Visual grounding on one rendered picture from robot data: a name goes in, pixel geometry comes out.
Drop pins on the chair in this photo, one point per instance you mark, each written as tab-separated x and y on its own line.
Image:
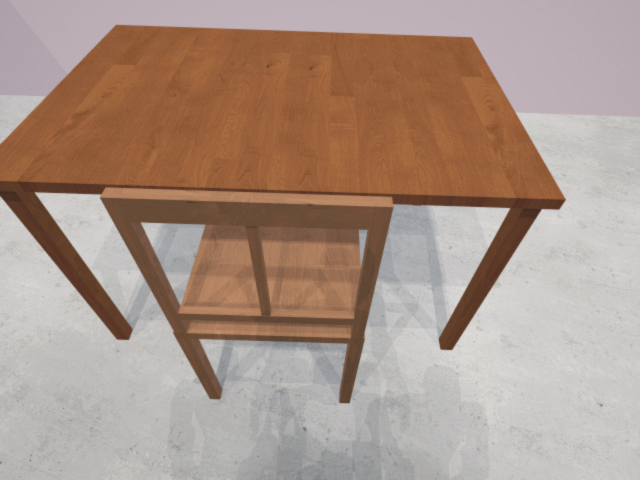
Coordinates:
269	267

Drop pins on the table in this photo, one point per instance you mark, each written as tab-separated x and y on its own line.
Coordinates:
421	119

